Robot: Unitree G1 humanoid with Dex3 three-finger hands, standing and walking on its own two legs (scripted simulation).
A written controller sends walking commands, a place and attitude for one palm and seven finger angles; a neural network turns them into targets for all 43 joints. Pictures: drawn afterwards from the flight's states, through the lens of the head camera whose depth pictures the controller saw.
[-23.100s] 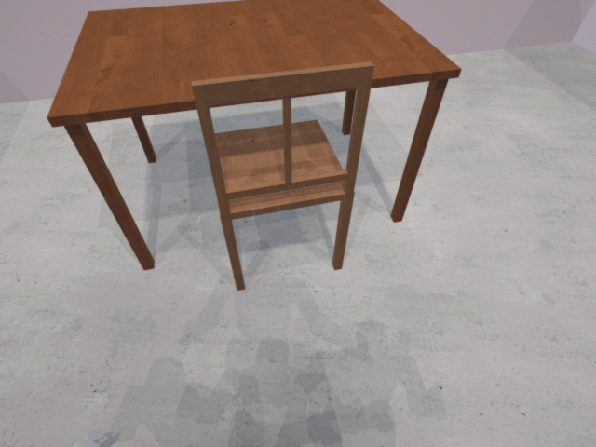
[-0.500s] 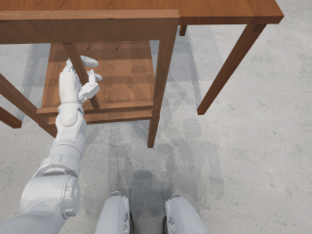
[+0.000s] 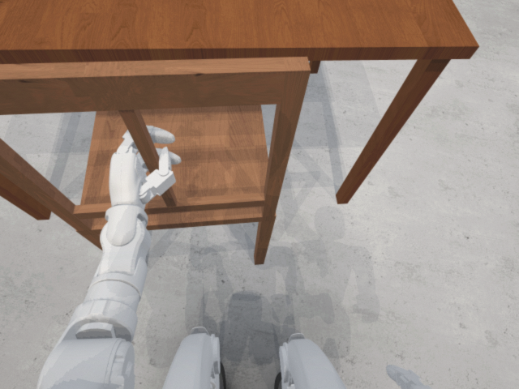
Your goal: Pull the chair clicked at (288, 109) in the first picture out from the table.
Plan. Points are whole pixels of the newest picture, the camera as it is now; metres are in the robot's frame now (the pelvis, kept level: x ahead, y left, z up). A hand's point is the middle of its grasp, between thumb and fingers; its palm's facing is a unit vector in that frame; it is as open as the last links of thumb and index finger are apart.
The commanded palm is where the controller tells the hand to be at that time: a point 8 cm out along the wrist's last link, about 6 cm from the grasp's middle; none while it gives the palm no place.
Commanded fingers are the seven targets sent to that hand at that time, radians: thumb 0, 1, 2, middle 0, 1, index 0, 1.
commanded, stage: step backward, pulling the chair out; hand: left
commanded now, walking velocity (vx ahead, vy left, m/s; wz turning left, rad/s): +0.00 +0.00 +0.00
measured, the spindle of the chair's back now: (154, 165) +0.46 +0.16 +0.01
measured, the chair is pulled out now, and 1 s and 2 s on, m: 0.03 0.16 0.25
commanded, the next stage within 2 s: none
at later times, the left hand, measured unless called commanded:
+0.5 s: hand (168, 183) +0.41 +0.12 +0.04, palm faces -0.02 -0.99 -0.13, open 5.0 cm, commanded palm +0.39 +0.18 +0.04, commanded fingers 0.00 0.90 0.90 -0.50 -1.45 -0.50 -1.45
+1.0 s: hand (171, 249) +0.31 +0.11 +0.04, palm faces +0.02 -0.99 -0.15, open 5.1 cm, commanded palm +0.32 +0.16 +0.04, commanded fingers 0.00 0.90 0.90 -0.50 -1.45 -0.50 -1.45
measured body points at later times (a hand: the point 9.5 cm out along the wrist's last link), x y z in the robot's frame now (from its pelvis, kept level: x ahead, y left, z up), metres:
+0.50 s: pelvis +0.01 +0.02 +0.10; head +0.10 +0.02 +0.54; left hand +0.40 +0.18 +0.05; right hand +0.04 -0.27 -0.02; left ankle +0.03 +0.10 -0.62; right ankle -0.01 -0.11 -0.62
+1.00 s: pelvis -0.06 +0.00 +0.10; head +0.02 -0.01 +0.54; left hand +0.30 +0.16 +0.05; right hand +0.00 -0.29 -0.03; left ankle +0.03 +0.10 -0.62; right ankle -0.01 -0.11 -0.62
